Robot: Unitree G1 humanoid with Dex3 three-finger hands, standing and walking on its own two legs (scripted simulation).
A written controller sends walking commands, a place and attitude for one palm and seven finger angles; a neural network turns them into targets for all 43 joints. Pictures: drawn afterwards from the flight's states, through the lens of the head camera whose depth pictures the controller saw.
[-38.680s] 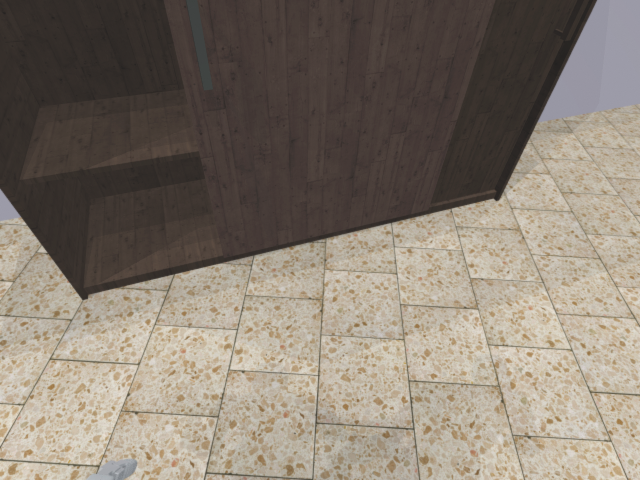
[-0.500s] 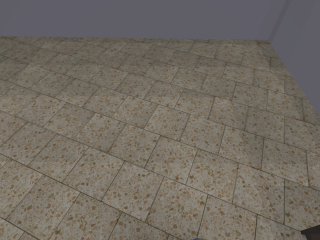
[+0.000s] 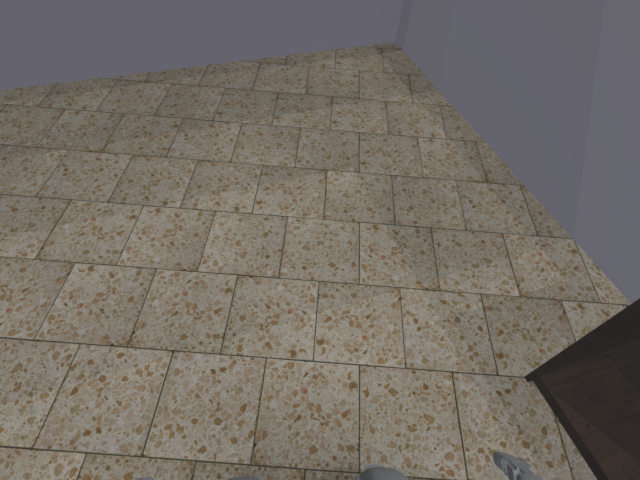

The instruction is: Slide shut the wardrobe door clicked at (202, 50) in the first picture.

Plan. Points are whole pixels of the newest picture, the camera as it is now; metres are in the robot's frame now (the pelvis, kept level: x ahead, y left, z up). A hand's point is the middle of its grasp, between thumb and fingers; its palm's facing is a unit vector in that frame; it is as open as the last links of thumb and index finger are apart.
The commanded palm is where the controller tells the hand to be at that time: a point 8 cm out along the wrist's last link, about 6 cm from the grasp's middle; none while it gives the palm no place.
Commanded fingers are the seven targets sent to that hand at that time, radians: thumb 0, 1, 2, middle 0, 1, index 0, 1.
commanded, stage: turn to face it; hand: right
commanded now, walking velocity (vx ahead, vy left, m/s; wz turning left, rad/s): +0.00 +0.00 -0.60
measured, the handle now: out of the picture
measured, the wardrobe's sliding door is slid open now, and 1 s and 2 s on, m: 0.41 0.41 0.41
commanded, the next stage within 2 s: take the last steps up to it in 1.72 s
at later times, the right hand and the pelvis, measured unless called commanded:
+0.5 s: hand out of the picture +0.05 -0.25 -0.16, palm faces +0.32 +0.92 -0.24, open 7.4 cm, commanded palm none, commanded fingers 0.00 -0.90 -0.90 0.20 0.30 0.20 0.30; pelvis +0.02 -0.02 +0.02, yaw -18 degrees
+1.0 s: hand out of the picture +0.00 -0.18 -0.15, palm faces +0.58 +0.78 -0.22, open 7.4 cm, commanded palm none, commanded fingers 0.00 -0.90 -0.90 0.20 0.30 0.20 0.30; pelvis +0.04 +0.02 +0.01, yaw -38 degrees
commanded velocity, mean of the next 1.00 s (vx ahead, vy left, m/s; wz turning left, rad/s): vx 0.00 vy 0.00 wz -0.60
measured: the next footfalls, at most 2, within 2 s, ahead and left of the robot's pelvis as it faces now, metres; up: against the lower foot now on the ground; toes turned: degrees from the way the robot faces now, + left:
right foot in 0.28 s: +0.04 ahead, -0.13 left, +0.00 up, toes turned -17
left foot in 0.72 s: +0.12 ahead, +0.12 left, +0.00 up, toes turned -25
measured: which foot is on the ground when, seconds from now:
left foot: down 0.00-0.28, up 0.30-0.70, down 0.72-1.00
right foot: up 0.00-0.26, down 0.28-0.70, up 0.72-1.00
